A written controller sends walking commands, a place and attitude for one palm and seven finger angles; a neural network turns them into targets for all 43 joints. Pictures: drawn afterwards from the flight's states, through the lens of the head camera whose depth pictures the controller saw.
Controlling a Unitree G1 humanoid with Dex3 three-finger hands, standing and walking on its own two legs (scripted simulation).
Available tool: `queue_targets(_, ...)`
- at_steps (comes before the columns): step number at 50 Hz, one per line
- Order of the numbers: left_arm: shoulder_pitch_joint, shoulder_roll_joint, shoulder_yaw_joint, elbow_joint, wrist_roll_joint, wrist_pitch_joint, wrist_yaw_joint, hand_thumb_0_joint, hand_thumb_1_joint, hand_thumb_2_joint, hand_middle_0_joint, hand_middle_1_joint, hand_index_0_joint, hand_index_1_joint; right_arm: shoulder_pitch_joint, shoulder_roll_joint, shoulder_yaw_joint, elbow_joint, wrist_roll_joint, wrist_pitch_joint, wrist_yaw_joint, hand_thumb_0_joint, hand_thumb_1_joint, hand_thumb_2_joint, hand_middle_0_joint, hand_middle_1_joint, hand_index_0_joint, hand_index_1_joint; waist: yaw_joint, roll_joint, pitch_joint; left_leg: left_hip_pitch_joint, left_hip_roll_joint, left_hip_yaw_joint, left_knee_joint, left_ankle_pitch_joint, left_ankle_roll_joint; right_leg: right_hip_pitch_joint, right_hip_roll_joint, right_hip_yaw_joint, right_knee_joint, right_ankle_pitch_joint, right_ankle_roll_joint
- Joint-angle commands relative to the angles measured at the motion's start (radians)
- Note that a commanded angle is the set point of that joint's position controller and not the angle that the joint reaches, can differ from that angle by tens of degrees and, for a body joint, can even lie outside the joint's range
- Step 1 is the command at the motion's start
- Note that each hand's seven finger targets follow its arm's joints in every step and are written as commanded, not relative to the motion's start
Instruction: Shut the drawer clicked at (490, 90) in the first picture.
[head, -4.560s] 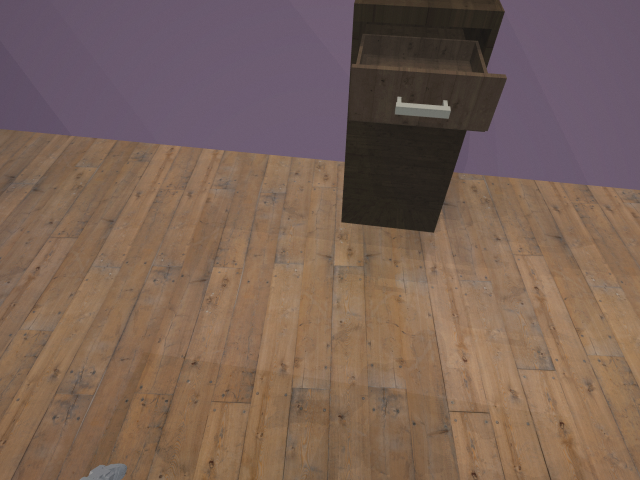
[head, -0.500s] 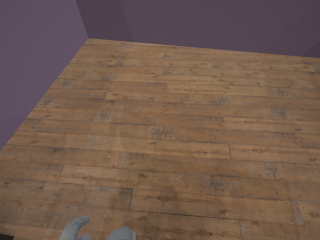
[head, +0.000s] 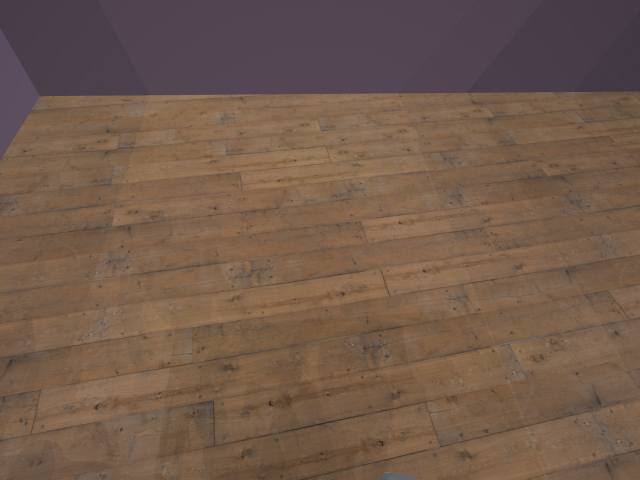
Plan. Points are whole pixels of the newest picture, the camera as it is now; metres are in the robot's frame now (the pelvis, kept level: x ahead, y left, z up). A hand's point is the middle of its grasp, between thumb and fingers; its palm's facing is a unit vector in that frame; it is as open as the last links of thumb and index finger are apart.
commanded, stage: walk to a spot facing it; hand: left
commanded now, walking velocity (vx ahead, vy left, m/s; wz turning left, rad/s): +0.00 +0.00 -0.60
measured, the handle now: out of the picture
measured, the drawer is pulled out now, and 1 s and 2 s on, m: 0.30 0.30 0.30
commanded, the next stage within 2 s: turn to face it in 0.76 s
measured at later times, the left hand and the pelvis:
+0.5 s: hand out of the picture +0.14 +0.16 -0.17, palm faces -0.21 -0.96 -0.21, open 7.4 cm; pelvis +0.00 -0.01 -0.01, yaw -16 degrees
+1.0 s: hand (307, 403) +0.25 +0.03 -0.16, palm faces -0.53 -0.81 -0.24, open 7.4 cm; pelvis +0.04 -0.06 -0.02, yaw -32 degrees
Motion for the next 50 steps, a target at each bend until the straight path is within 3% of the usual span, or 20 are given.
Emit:
queue_targets(1,-0.068,0.033,-0.005,-0.107,0.002,-0.057,0.008,0.000,0.900,0.900,-0.200,-0.300,-0.200,-0.300,0.056,-0.229,-0.076,-0.029,0.003,-0.009,-0.004,0.000,-0.900,-0.900,0.200,0.300,0.200,0.300,-0.048,0.245,-0.111,0.130,0.221,-0.100,-0.058,0.484,0.101,0.032,0.035,-0.059,-0.213,0.027,-0.026)
queue_targets(3,0.027,0.076,0.004,-0.078,0.004,-0.071,0.016,0.000,0.900,0.900,-0.200,-0.300,-0.200,-0.300,0.043,-0.217,-0.076,-0.033,0.012,-0.005,0.001,0.000,-0.900,-0.900,0.200,0.300,0.200,0.300,0.011,0.148,-0.156,0.021,0.185,-0.042,0.120,0.374,0.021,0.252,0.030,-0.048,-0.460,0.258,-0.052)
queue_targets(5,0.144,0.270,0.040,-0.044,0.003,-0.086,0.042,0.000,0.900,0.900,-0.200,-0.300,-0.200,-0.300,-0.019,-0.105,-0.039,-0.112,0.017,0.007,0.006,0.000,-0.900,-0.900,0.200,0.300,0.200,0.300,0.075,-0.301,-0.179,-0.412,-0.021,-0.089,0.534,-0.367,-0.078,0.446,-0.368,0.448,-0.546,0.805,-0.236)
queue_targets(7,0.090,0.228,0.040,-0.045,-0.002,-0.074,0.058,0.000,0.900,0.900,-0.200,-0.300,-0.200,-0.300,-0.100,-0.127,-0.041,-0.113,0.020,0.023,-0.011,0.000,-0.900,-0.900,0.200,0.300,0.200,0.300,0.071,-0.244,-0.116,-0.423,-0.016,-0.241,0.651,-0.291,-0.058,0.297,-0.300,0.428,-0.569,0.595,-0.274)
queue_targets(11,-0.039,0.164,0.013,-0.087,0.003,-0.078,0.054,0.000,0.900,0.900,-0.200,-0.300,-0.200,-0.300,-0.030,-0.131,-0.042,-0.051,0.009,0.024,-0.004,0.000,-0.900,-0.900,0.200,0.300,0.200,0.300,-0.001,-0.146,-0.106,-0.335,-0.035,-0.222,0.571,-0.120,-0.082,0.226,-0.176,0.271,-0.540,0.569,-0.229)
queue_targets(20,-0.028,0.195,0.022,-0.090,0.008,-0.067,0.043,0.000,0.900,0.900,-0.200,-0.300,-0.200,-0.300,-0.052,-0.124,-0.031,-0.088,0.015,0.007,-0.004,0.000,-0.900,-0.900,0.200,0.300,0.200,0.300,0.019,-0.163,-0.117,-0.182,-0.115,-0.212,0.247,-0.151,-0.064,0.178,-0.151,0.429,-0.574,0.260,-0.245)
queue_targets(23,-0.075,0.176,0.019,-0.100,0.001,-0.061,0.037,0.000,0.900,0.900,-0.200,-0.300,-0.200,-0.300,0.070,-0.126,-0.029,-0.059,0.015,-0.012,-0.010,0.000,-0.900,-0.900,0.200,0.300,0.200,0.300,-0.037,-0.151,-0.123,0.057,-0.139,-0.188,-0.041,-0.043,-0.041,0.040,-0.083,0.430,-0.505,0.076,-0.187)
queue_targets(24,-0.082,0.125,0.008,-0.118,-0.004,-0.055,0.033,0.000,0.900,0.900,-0.200,-0.300,-0.200,-0.300,0.120,-0.177,-0.035,-0.046,0.011,-0.021,-0.020,0.000,-0.900,-0.900,0.200,0.300,0.200,0.300,-0.064,0.002,-0.111,0.187,-0.034,-0.305,-0.181,-0.118,-0.010,-0.113,0.009,0.357,-0.382,-0.017,-0.133)
queue_targets(25,-0.061,0.056,-0.005,-0.141,-0.010,-0.052,0.020,0.000,0.900,0.900,-0.200,-0.300,-0.200,-0.300,0.142,-0.286,-0.056,-0.056,-0.004,-0.021,-0.021,0.000,-0.900,-0.900,0.200,0.300,0.200,0.300,-0.070,0.321,-0.097,0.226,0.240,-0.632,-0.327,-0.302,0.077,-0.286,0.153,0.177,-0.095,-0.131,-0.067)
queue_targets(26,-0.089,0.096,0.007,-0.157,0.004,-0.056,0.015,0.000,0.900,0.900,-0.200,-0.300,-0.200,-0.300,0.115,-0.303,-0.053,-0.073,0.001,-0.017,-0.021,0.000,-0.900,-0.900,0.200,0.300,0.200,0.300,-0.065,0.268,-0.039,0.073,0.362,-0.714,-0.385,-0.350,0.145,-0.276,0.076,0.132,0.085,-0.122,-0.050)
queue_targets(31,-0.045,0.066,0.012,-0.094,0.009,-0.047,-0.004,0.000,0.900,0.900,-0.200,-0.300,-0.200,-0.300,0.014,-0.173,-0.023,-0.075,0.003,-0.032,-0.026,0.000,-0.900,-0.900,0.200,0.300,0.200,0.300,-0.005,0.151,-0.012,0.069,0.153,-0.273,-0.260,0.250,0.098,-0.214,0.023,0.072,0.259,0.083,-0.003)
queue_targets(34,-0.083,0.042,-0.003,-0.100,0.002,-0.046,-0.002,0.000,0.900,0.900,-0.200,-0.300,-0.200,-0.300,0.093,-0.180,-0.033,-0.038,0.006,-0.032,-0.024,0.000,-0.900,-0.900,0.200,0.300,0.200,0.300,-0.035,0.166,-0.061,0.184,0.156,-0.174,-0.172,0.578,0.115,-0.195,0.011,0.021,0.150,0.056,0.007)
queue_targets(38,-0.152,0.025,-0.011,-0.112,0.003,-0.051,-0.002,0.000,0.900,0.900,-0.200,-0.300,-0.200,-0.300,0.133,-0.198,-0.051,-0.006,0.004,-0.021,-0.015,0.000,-0.900,-0.900,0.200,0.300,0.200,0.300,-0.068,0.217,-0.061,0.187,0.167,-0.102,-0.115,0.646,0.109,-0.105,0.022,-0.041,-0.054,0.048,-0.006)
queue_targets(41,-0.136,0.031,-0.012,-0.107,0.004,-0.064,0.000,0.000,0.900,0.900,-0.200,-0.300,-0.200,-0.300,0.109,-0.219,-0.066,0.001,0.004,-0.017,-0.010,0.000,-0.900,-0.900,0.200,0.300,0.200,0.300,-0.055,0.247,-0.080,0.193,0.192,-0.079,-0.045,0.661,0.094,-0.025,0.040,-0.066,-0.189,0.057,-0.032)
queue_targets(43,-0.037,0.056,-0.009,-0.075,0.008,-0.080,0.006,0.000,0.900,0.900,-0.200,-0.300,-0.200,-0.300,0.100,-0.217,-0.066,0.002,0.012,-0.017,-0.004,0.000,-0.900,-0.900,0.200,0.300,0.200,0.300,0.005,0.189,-0.131,0.135,0.170,-0.036,0.106,0.646,0.044,0.170,0.068,-0.087,-0.382,0.211,-0.057)
queue_targets(44,0.073,0.118,0.002,-0.036,0.015,-0.097,0.018,0.000,0.900,0.900,-0.200,-0.300,-0.200,-0.300,0.113,-0.184,-0.056,-0.002,0.022,-0.018,0.003,0.000,-0.900,-0.900,0.200,0.300,0.200,0.300,0.053,0.051,-0.201,-0.052,0.132,-0.021,0.282,0.503,-0.001,0.438,-0.024,0.024,-0.464,0.420,-0.092)
queue_targets(45,0.175,0.235,0.026,0.002,0.015,-0.110,0.038,0.000,0.900,0.900,-0.200,-0.300,-0.200,-0.300,0.096,-0.086,-0.025,-0.038,0.030,-0.017,0.005,0.000,-0.900,-0.900,0.200,0.300,0.200,0.300,0.087,-0.273,-0.273,-0.364,-0.030,-0.012,0.533,-0.274,-0.055,0.648,-0.331,0.373,-0.477,0.869,-0.208)
queue_targets(46,0.199,0.235,0.014,0.019,-0.009,-0.104,0.049,0.000,0.900,0.900,-0.200,-0.300,-0.200,-0.300,0.042,-0.099,-0.021,-0.044,0.030,-0.005,-0.015,0.000,-0.900,-0.900,0.200,0.300,0.200,0.300,0.093,-0.168,-0.283,-0.333,-0.037,-0.198,0.614,-0.391,-0.040,0.543,-0.385,0.327,-0.451,1.057,-0.280)
queue_targets(47,0.146,0.199,0.011,0.014,-0.001,-0.107,0.060,0.000,0.900,0.900,-0.200,-0.300,-0.200,-0.300,0.035,-0.080,-0.014,-0.028,0.031,0.006,-0.021,0.000,-0.900,-0.900,0.200,0.300,0.200,0.300,0.067,-0.227,-0.276,-0.310,-0.038,-0.246,0.645,-0.355,-0.032,0.455,-0.347,0.322,-0.479,0.949,-0.280)
queue_targets(50,-0.049,0.099,-0.037,-0.007,0.007,-0.110,0.068,0.000,0.900,0.900,-0.200,-0.300,-0.200,-0.300,0.100,-0.070,-0.010,0.070,0.018,0.018,-0.013,0.000,-0.900,-0.900,0.200,0.300,0.200,0.300,-0.024,-0.113,-0.121,-0.215,-0.036,-0.255,0.558,-0.200,-0.033,0.211,-0.248,0.126,-0.540,0.674,-0.233)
